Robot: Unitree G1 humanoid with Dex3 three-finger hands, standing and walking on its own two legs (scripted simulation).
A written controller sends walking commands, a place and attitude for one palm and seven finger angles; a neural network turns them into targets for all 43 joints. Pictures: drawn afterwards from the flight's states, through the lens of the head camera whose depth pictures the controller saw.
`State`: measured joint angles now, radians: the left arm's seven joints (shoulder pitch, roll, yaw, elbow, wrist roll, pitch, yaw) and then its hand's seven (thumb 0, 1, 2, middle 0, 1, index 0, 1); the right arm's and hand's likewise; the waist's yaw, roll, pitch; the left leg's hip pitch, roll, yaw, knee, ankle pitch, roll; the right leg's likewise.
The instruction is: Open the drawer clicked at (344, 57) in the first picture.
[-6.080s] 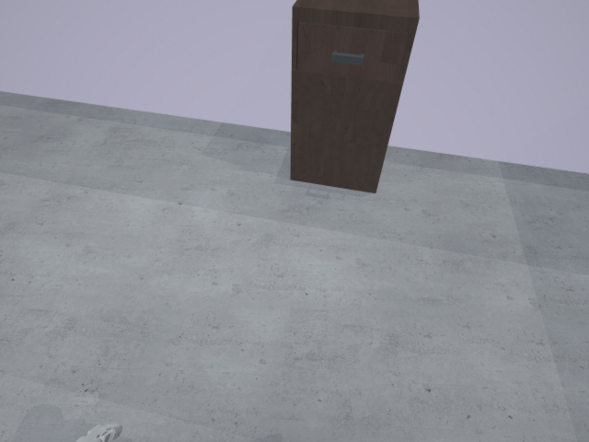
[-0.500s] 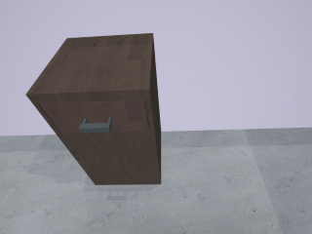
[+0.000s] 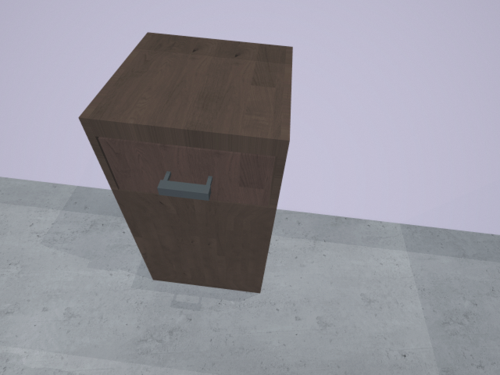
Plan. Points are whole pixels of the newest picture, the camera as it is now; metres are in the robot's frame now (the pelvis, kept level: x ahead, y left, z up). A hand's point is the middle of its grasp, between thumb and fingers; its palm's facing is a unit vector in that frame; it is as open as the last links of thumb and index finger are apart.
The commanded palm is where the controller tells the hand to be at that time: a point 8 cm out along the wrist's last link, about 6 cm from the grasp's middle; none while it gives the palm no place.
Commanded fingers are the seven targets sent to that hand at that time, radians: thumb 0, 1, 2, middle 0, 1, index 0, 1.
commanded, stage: come to a stop and stand still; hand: left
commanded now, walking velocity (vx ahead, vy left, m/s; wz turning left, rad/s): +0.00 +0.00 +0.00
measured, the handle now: (186, 183) +0.53 +0.21 -0.08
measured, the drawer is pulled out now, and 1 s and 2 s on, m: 0.00 0.00 0.00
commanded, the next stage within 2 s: look again from close up in 0.38 s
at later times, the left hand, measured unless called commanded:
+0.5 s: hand out of the picture +0.04 +0.19 -0.17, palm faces +0.00 -0.98 -0.21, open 7.4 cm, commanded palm none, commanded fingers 0.00 0.90 0.90 -0.20 -0.30 -0.20 -0.30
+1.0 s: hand out of the picture +0.00 +0.16 -0.17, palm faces +0.00 -0.98 -0.21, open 7.4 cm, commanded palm none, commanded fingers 0.00 0.90 0.90 -0.20 -0.30 -0.20 -0.30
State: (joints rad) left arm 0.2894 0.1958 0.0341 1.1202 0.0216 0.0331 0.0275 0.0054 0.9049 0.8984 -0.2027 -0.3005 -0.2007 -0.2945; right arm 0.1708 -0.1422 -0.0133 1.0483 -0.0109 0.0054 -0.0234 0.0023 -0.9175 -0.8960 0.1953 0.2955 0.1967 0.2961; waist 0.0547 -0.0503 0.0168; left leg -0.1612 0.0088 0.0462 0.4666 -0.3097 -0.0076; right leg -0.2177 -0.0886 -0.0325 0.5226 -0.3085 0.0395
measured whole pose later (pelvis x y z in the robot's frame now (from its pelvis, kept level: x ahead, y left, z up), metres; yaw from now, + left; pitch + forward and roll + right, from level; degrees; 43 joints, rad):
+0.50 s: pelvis +0.01 +0.01 +0.00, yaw -1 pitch +0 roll +0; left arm 0.22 0.17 0.01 1.14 0.01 0.00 0.04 0.00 0.91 0.90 -0.20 -0.30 -0.20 -0.29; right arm 0.30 -0.15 0.00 1.15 -0.01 -0.01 -0.03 0.00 -0.91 -0.90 0.20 0.30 0.20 0.30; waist -0.01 0.00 0.03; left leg -0.10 0.03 0.06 0.42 -0.31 -0.01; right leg -0.14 -0.07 -0.03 0.42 -0.27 0.05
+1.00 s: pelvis -0.01 -0.02 +0.00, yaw -1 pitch -1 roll +1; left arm 0.27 0.15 -0.01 1.10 0.01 0.00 0.02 0.00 0.91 0.90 -0.20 -0.30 -0.20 -0.29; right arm 0.28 -0.17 0.01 1.08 -0.01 -0.01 -0.02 0.01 -0.92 -0.90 0.19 0.30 0.20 0.30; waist 0.00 0.02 0.03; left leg -0.15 0.05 0.05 0.50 -0.32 -0.04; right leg -0.22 -0.05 -0.03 0.54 -0.31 0.02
